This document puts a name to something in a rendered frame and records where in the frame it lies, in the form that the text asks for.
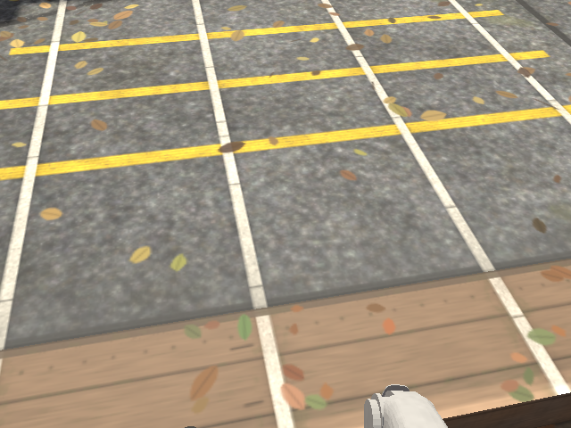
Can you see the right robot thigh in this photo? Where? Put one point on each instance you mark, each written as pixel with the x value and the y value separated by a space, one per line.
pixel 401 409

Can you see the right robot shin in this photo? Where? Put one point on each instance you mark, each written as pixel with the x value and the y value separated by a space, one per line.
pixel 395 387

